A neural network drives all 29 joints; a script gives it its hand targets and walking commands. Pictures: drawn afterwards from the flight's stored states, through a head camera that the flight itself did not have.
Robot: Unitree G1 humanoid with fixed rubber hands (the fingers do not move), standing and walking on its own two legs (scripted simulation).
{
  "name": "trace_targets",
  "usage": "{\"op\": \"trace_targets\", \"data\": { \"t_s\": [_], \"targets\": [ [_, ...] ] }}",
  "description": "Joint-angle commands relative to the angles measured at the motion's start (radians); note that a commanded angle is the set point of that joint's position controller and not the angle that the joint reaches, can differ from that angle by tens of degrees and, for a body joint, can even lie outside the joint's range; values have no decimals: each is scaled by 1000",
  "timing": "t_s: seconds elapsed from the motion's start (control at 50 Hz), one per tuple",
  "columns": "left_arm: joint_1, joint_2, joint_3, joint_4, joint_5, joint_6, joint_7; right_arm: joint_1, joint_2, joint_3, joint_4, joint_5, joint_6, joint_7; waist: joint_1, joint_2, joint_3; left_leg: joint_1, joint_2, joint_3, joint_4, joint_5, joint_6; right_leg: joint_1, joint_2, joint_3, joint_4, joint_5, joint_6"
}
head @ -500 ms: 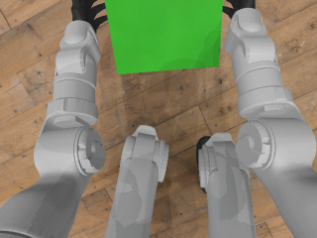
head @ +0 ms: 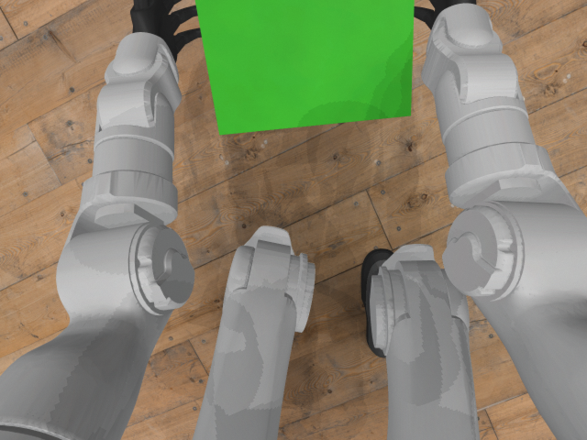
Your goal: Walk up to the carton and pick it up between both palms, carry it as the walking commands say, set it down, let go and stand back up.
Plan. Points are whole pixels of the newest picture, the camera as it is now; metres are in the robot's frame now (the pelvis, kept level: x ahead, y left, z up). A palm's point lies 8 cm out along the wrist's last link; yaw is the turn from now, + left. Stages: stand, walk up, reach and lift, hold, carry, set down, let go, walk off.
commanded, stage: set down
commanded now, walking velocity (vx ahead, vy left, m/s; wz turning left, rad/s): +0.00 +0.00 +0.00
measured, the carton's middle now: (304, 33) +0.56 +0.08 -0.25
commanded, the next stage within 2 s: none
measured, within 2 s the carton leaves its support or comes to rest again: rests again in 1.22 s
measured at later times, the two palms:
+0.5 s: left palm (157, 34) +0.51 +0.23 -0.15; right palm (449, 7) +0.56 -0.07 -0.15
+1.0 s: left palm (157, 33) +0.52 +0.23 -0.16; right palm (450, 5) +0.57 -0.07 -0.15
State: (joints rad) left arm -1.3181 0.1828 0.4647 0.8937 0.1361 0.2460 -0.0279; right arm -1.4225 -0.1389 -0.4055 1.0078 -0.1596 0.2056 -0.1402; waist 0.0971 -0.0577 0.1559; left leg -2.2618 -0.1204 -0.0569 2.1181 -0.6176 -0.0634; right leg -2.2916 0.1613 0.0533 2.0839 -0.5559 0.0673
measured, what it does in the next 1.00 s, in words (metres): stands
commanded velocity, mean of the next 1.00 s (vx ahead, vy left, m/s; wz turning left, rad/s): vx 0.00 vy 0.00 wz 0.00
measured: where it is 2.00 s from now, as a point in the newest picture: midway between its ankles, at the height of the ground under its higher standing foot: (320, 317)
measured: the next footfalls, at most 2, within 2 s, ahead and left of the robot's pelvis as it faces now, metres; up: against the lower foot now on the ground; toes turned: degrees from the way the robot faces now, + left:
none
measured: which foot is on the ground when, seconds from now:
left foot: down 0.00-1.00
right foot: down 0.00-1.00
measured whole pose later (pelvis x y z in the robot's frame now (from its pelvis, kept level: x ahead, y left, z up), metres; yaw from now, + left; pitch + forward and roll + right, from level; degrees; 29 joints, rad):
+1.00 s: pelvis +0.01 +0.00 -0.01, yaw +0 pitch +43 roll -1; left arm -1.33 0.18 0.50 0.94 0.16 0.16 -0.05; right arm -1.44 -0.17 -0.40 1.05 -0.17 0.14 -0.09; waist 0.10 -0.05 0.18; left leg -2.26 -0.12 -0.05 2.15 -0.64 -0.05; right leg -2.28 0.16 0.05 2.12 -0.58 0.07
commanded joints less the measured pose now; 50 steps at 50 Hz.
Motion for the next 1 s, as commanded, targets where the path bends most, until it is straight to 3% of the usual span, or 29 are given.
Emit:
{"op": "trace_targets", "data": {
  "t_s": [0.0, 0.02, 0.04, 0.12, 0.14, 0.16, 0.2, 0.22, 0.3, 0.36, 0.38, 0.42, 0.44, 0.46, 0.48, 0.58, 0.6, 0.62, 0.64, 0.66, 0.7, 0.72, 0.76, 0.86, 0.9, 0.92, 0.94, 0.96, 0.98],
  "targets": [
    [-508, -750, -321, -45, -90, -41, -209, -413, 790, 312, 21, 72, -16, 219, 58, -36, -862, 345, 11, 103, -169, 408, 21, 521, 16, -90, -91, 322, -62],
    [-478, -747, -320, -23, -72, -35, -211, -426, 784, 301, 3, 80, -19, 219, 60, 0, -864, 353, 18, 109, -170, 379, 24, 513, 13, -86, -97, 296, -62],
    [-488, -763, -317, -26, -73, -36, -212, -407, 782, 288, 12, 59, -18, 219, 43, -15, -852, 361, 11, 100, -174, 377, 24, 488, 16, -96, -96, 284, -62],
    [-498, -718, -313, -32, -57, -39, -207, -399, 770, 288, 38, 66, -17, 224, 61, 2, -820, 342, 14, 105, -180, 340, 24, 484, 15, -85, -98, 253, -65],
    [-489, -733, -315, -8, -62, -35, -211, -407, 765, 282, 37, 60, -14, 225, 43, -20, -824, 370, 13, 92, -179, 348, 27, 464, 16, -100, -94, 247, -59],
    [-490, -726, -317, -17, -59, -38, -205, -408, 743, 285, 25, 66, -21, 225, 53, 23, -822, 394, 15, 101, -173, 365, 22, 427, 16, -95, -96, 240, -62],
    [-477, -706, -281, 9, -43, -30, -207, -378, 743, 258, 82, 40, -10, 226, 42, -26, -783, 330, 15, 98, -179, 291, 26, 470, 11, -92, -109, 197, -62],
    [-468, -718, -281, 10, -38, -31, -209, -366, 740, 240, 76, 22, -12, 227, 23, -9, -745, 313, 16, 91, -184, 292, 25, 428, 11, -93, -105, 200, -65],
    [-452, -705, -261, 34, -17, -26, -204, -384, 701, 233, 60, 32, -14, 236, 57, 26, -745, 365, 14, 97, -193, 300, 25, 396, 12, -97, -106, 184, -62],
    [-446, -686, -265, 41, -32, -32, -203, -339, 714, 247, 101, 23, -10, 233, 30, -54, -732, 321, 15, 83, -180, 304, 32, 434, 10, -101, -93, 217, -57],
    [-441, -685, -266, 16, -32, -38, -202, -337, 713, 238, 94, 14, -12, 232, 22, -42, -736, 326, 14, 83, -181, 309, 30, 437, 8, -98, -95, 222, -60],
    [-411, -695, -261, 41, -17, -34, -204, -349, 698, 235, 70, 23, -19, 238, 44, 0, -725, 359, 13, 86, -182, 338, 26, 397, 13, -100, -91, 226, -60],
    [-399, -688, -259, 54, -11, -32, -202, -312, 712, 235, 102, 20, -14, 236, 30, -12, -721, 358, 14, 81, -179, 333, 30, 402, 11, -100, -97, 229, -62],
    [-410, -673, -262, 35, -13, -38, -200, -318, 697, 233, 101, 24, -18, 239, 55, 19, -712, 356, 12, 89, -188, 336, 25, 377, 14, -101, -91, 218, -63],
    [-411, -685, -259, 45, -19, -36, -204, -327, 677, 233, 78, 21, -24, 238, 32, 6, -740, 361, 14, 89, -176, 332, 26, 409, 10, -102, -91, 225, -62],
    [-389, -668, -259, 48, -23, -42, -205, -297, 685, 248, 88, 20, -23, 234, 27, -23, -742, 342, 20, 86, -161, 349, 28, 425, 9, -98, -81, 251, -60],
    [-379, -676, -250, 46, -14, -42, -207, -325, 687, 252, 70, 18, -29, 238, 41, -8, -724, 337, 15, 86, -165, 351, 27, 432, 12, -91, -84, 257, -61],
    [-390, -657, -259, 30, -25, -44, -205, -308, 692, 254, 82, 22, -23, 234, 21, -27, -733, 314, 19, 86, -160, 348, 27, 445, 11, -97, -76, 268, -60],
    [-391, -655, -257, 46, -17, -40, -204, -320, 682, 248, 77, 25, -26, 236, 45, 6, -731, 322, 20, 92, -162, 345, 23, 452, 7, -82, -85, 262, -62],
    [-391, -657, -252, 44, -21, -43, -207, -296, 691, 244, 90, 14, -22, 233, 30, -20, -723, 319, 19, 87, -159, 343, 22, 435, 8, -89, -88, 258, -59],
    [-394, -647, -258, 35, -15, -44, -201, -287, 670, 227, 91, 15, -26, 230, 24, 22, -707, 336, 23, 86, -164, 346, 22, 397, 13, -92, -85, 251, -63],
    [-383, -646, -251, 49, -17, -41, -204, -306, 653, 242, 79, 21, -24, 229, 30, 7, -738, 335, 21, 95, -155, 334, 20, 446, 9, -88, -87, 249, -58],
    [-382, -603, -225, 38, -7, -47, -198, -309, 654, 232, 77, 11, -26, 223, 46, -15, -724, 329, 19, 91, -161, 325, 22, 445, 4, -89, -86, 237, -54],
    [-333, -487, -184, 91, 8, -58, -165, -273, 505, 198, 108, 1, -35, 197, 35, 4, -729, 347, 33, 100, -155, 307, 11, 424, -1, -106, -82, 210, -47],
    [-344, -487, -188, 40, 2, -73, -154, -294, 501, 213, 58, 17, -48, 193, 50, -6, -755, 362, 29, 96, -158, 352, 12, 458, -1, -97, -82, 251, -47],
    [-342, -463, -188, 54, -1, -77, -146, -275, 462, 204, 70, 18, -52, 184, 36, 21, -771, 381, 34, 101, -149, 352, 10, 455, -3, -96, -80, 251, -47],
    [-299, -439, -168, 87, -4, -78, -134, -281, 413, 193, 62, 12, -60, 175, 21, 1, -771, 392, 30, 87, -156, 360, 8, 445, -6, -116, -71, 248, -41],
    [-278, -377, -140, 111, 10, -82, -122, -235, 381, 170, 102, 11, -56, 167, 42, 14, -743, 379, 35, 99, -156, 350, 5, 435, -7, -106, -78, 239, -42],
    [-273, -356, -140, 98, 6, -89, -115, -241, 370, 171, 91, 17, -61, 162, 33, 6, -735, 368, 40, 92, -161, 337, 9, 438, -10, -106, -80, 232, -41]
  ]
}}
